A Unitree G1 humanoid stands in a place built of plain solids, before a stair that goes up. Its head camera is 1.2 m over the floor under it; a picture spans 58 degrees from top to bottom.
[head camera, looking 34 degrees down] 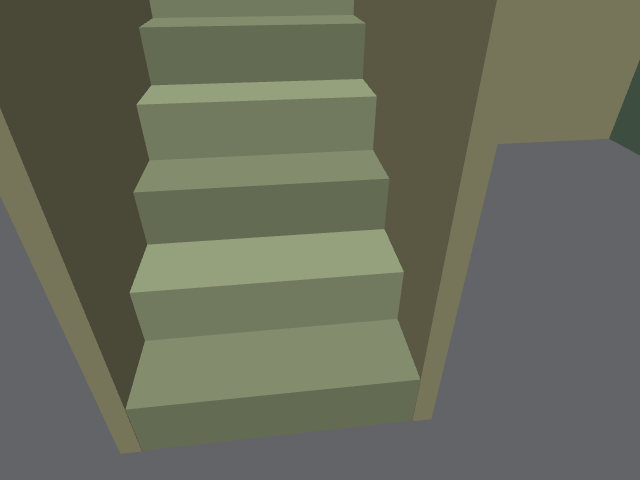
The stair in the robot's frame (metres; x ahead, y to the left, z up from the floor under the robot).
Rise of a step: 0.19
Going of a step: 0.24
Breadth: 0.80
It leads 7 degrees to the left of straight ahead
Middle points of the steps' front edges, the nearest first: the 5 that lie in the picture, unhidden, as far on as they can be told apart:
0.74 0.11 0.20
0.98 0.14 0.39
1.22 0.17 0.58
1.46 0.20 0.78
1.70 0.23 0.97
